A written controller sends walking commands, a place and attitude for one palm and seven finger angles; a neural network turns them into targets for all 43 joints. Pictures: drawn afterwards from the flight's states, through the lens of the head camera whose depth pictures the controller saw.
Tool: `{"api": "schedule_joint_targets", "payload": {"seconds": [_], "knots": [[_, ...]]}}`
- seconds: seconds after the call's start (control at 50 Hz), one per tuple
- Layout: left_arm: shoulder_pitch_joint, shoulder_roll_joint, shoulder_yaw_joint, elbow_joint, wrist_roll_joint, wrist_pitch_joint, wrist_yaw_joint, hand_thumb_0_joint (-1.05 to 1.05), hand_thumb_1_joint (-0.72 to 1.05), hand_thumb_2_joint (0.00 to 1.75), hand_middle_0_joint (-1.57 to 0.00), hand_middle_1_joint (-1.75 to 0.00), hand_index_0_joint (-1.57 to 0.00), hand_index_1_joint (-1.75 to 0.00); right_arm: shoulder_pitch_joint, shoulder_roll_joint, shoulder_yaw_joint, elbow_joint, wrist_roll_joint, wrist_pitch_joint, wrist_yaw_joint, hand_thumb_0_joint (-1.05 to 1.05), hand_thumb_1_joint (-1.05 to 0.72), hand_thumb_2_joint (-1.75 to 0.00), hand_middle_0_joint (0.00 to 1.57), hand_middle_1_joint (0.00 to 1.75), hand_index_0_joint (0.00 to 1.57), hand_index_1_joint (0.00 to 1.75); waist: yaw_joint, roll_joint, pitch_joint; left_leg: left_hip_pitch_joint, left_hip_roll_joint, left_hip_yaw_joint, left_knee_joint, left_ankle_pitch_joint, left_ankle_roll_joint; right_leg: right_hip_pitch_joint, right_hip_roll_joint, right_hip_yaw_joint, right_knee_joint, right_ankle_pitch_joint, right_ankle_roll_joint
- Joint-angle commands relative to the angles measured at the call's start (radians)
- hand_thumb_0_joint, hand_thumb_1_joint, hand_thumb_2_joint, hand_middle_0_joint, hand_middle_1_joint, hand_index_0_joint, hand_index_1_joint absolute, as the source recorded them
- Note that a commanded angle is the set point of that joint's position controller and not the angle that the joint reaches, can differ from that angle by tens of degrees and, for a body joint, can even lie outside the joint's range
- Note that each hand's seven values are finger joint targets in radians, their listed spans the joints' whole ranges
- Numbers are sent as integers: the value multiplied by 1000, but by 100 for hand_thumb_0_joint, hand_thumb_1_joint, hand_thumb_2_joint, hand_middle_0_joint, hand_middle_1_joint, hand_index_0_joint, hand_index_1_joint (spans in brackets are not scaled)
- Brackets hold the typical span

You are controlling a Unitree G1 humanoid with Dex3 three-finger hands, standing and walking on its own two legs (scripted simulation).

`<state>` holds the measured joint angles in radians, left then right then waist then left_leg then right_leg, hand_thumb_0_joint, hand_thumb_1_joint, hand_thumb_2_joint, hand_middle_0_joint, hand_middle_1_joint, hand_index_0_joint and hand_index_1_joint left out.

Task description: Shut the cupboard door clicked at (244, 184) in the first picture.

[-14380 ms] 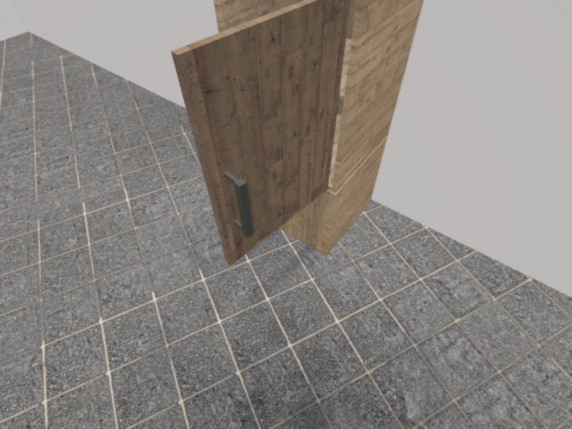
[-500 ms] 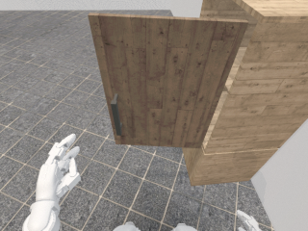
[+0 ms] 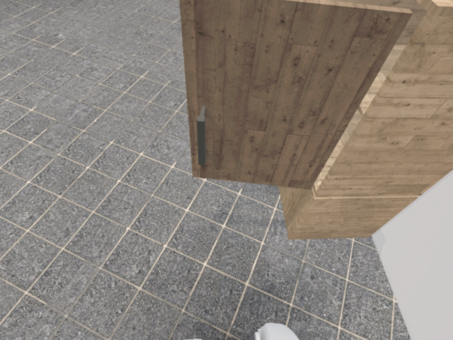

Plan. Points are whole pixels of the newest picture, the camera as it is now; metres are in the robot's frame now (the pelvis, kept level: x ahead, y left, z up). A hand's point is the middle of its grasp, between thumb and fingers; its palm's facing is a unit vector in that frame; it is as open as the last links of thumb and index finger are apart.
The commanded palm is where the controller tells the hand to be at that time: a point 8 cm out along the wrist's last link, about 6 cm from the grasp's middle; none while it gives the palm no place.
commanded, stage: relax the arm and regain balance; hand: left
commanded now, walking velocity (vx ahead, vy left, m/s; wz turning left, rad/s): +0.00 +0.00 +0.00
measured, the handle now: (202, 137) +0.61 +0.10 -0.10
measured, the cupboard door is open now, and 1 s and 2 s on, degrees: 82 82 82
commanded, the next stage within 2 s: come to a stop and stand still in 1.04 s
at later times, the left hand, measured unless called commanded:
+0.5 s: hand out of the picture -0.07 +0.18 -0.16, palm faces -0.07 -0.98 -0.20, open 16.3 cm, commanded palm none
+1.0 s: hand out of the picture -0.13 +0.12 -0.16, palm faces -0.01 -0.99 -0.15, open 16.2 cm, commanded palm none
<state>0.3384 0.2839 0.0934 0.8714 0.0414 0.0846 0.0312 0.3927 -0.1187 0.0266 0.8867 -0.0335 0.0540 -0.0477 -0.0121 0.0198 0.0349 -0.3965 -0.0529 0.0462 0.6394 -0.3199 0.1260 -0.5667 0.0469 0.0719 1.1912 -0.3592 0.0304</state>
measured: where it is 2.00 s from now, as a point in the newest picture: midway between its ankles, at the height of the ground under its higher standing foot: outside the picture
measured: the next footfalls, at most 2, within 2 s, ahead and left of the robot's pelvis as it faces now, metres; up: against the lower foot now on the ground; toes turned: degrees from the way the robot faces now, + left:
right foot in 0.28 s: -0.03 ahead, -0.13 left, +0.00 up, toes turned -2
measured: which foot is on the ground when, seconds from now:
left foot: down 0.00-1.00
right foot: up 0.00-0.26, down 0.28-1.00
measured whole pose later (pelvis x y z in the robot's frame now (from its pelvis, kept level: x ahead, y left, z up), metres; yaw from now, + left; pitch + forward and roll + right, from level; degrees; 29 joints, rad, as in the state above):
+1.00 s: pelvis -0.06 -0.03 +0.01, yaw -2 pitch -2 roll +0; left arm 0.41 0.10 0.00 1.18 0.03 0.00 0.03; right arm 0.32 -0.12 -0.01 1.09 -0.01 0.03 -0.03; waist -0.01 0.01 0.05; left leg -0.26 -0.05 0.09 0.41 -0.13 0.08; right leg -0.18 0.03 -0.01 0.46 -0.25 -0.03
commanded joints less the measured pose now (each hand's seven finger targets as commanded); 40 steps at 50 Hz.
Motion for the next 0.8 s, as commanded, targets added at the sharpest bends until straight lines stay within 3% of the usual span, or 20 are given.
{"api": "schedule_joint_targets", "payload": {"seconds": [0.0, 0.06, 0.1, 0.12, 0.2, 0.24, 0.26, 0.3, 0.34, 0.38, 0.4, 0.44, 0.5, 0.54, 0.58, 0.64, 0.7, 0.78], "knots": [[-29, -36, -48, -5, -21, -46, -17, 0, -50, 30, -15, -30, -15, -30, 60, -160, -50, -25, 4, -68, -33, 0, -90, -90, 20, 30, 20, 30, -22, 64, -114, 517, 258, -320, -302, 501, -19, -16, -59, -10, -443, -89, 14], [-18, -35, -59, 48, -27, -44, -9, 0, -50, 30, -15, -30, -15, -30, 134, -158, -51, 30, 14, -59, -28, 0, -90, -90, 20, 30, 20, 30, -33, 95, -143, 624, 249, -241, -273, 821, -82, 101, -35, -66, -585, -112, 2], [-3, -29, -62, 76, -32, -49, -3, 0, -50, 30, -15, -30, -15, -30, 146, -157, -51, 54, 20, -56, -20, 0, -90, -90, 20, 30, 20, 30, -27, 119, -140, 616, 236, -207, -267, 903, -103, 168, -38, -72, -634, -74, -11], [11, -27, -61, 96, -33, -48, 0, 0, -50, 30, -15, -30, -15, -30, 136, -154, -49, 65, 21, -55, -19, 0, -90, -90, 20, 30, 20, 30, -19, 125, -136, 604, 233, -191, -270, 881, -112, 194, -44, -72, -654, -59, -14], [46, -22, -70, 178, -33, -45, 4, 0, -50, 30, -15, -30, -15, -30, 64, -131, -44, 90, 24, -53, -14, 0, -90, -90, 20, 30, 20, 30, 19, 75, -18, 331, 211, -194, -373, 358, -130, 352, -80, -49, -764, 44, -50], [69, -16, -73, 216, -29, -45, 6, 0, -50, 30, -15, -30, -15, -30, 30, -122, -42, 103, 21, -53, -9, 0, -90, -90, 20, 30, 20, 30, 27, 49, 52, 211, 185, -190, -443, 84, -159, 387, -107, -16, -798, 62, -81], [77, -15, -78, 230, -28, -46, 5, 0, -50, 30, -15, -30, -15, -30, 23, -122, -42, 111, 19, -52, -7, 0, -90, -90, 20, 30, 20, 30, 27, 52, 81, 190, 176, -192, -476, 8, -179, 372, -112, -14, -794, 47, -93], [101, -7, -80, 254, -24, -50, 8, 0, -50, 30, -15, -30, -15, -30, 9, -115, -43, 125, 19, -50, -1, 0, -90, -90, 20, 30, 20, 30, 37, 52, 90, 189, 173, -199, -505, -28, -179, 361, -116, -16, -796, 39, -101], [95, -33, -90, 273, -23, -67, 6, 0, -50, 30, -15, -30, -15, -30, 7, -127, -46, 141, 18, -49, 2, 0, -90, -90, 20, 30, 20, 30, 24, -108, 90, 232, 169, -176, -455, 39, -130, 341, -119, 1, -826, 69, -97], [80, -55, -95, 275, -22, -78, 7, 0, -50, 30, -15, -30, -15, -30, 12, -126, -45, 155, 19, -49, 5, 0, -90, -90, 20, 30, 20, 30, 6, -153, 110, 272, 160, -154, -421, 58, -100, 275, -135, 29, -853, 29, -100], [68, -55, -94, 272, -20, -81, 8, 0, -50, 30, -15, -30, -15, -30, 9, -118, -45, 164, 21, -49, 8, 0, -90, -90, 20, 30, 20, 30, 1, -143, 113, 281, 162, -155, -415, 63, -92, 256, -137, 34, -854, 25, -99], [73, -61, -92, 271, -21, -76, 9, 0, -50, 30, -15, -30, -15, -30, 9, -124, -47, 176, 17, -47, 8, 0, -90, -90, 20, 30, 20, 30, -5, -43, 103, 286, 170, -181, -456, -15, -103, 240, -121, 23, -827, -5, -92], [136, -61, -84, 288, -12, -65, 9, 0, -50, 30, -15, -30, -15, -30, -19, -142, -55, 172, 16, -43, 7, 0, -90, -90, 20, 30, 20, 30, 22, 55, 113, 193, 185, -206, -529, -160, -121, 296, -89, -30, -769, -9, -85], [176, -68, -80, 301, -9, -62, 7, 0, -50, 30, -15, -30, -15, -30, -46, -145, -58, 162, 14, -41, 8, 0, -90, -90, 20, 30, 20, 30, 34, 52, 112, 162, 178, -187, -544, -175, -128, 314, -81, -45, -767, -10, -87], [190, -82, -80, 307, -8, -66, 6, 0, -50, 30, -15, -30, -15, -30, -52, -139, -59, 158, 15, -39, 8, 0, -90, -90, 20, 30, 20, 30, 34, 0, 124, 163, 165, -171, -530, -140, -125, 297, -82, -30, -798, -17, -92], [169, -91, -82, 299, -10, -81, 4, 0, -50, 30, -15, -30, -15, -30, -38, -117, -56, 165, 17, -39, 9, 0, -90, -90, 20, 30, 20, 30, 14, -28, 111, 234, 143, -156, -467, -64, -102, 230, -105, 26, -857, -57, -101], [150, -92, -83, 290, -11, -86, 6, 0, -50, 30, -15, -30, -15, -30, -16, -111, -58, 170, 20, -35, 10, 0, -90, -90, 20, 30, 20, 30, -3, -54, 97, 272, 143, -157, -429, -49, -95, 188, -110, 39, -876, -93, -101], [158, -106, -82, 290, -12, -86, 4, 0, -50, 30, -15, -30, -15, -30, -19, -105, -60, 173, 17, -35, 9, 0, -90, -90, 20, 30, 20, 30, -3, -30, 99, 263, 135, -156, -407, -61, -89, 165, -110, 54, -890, -125, -105]]}}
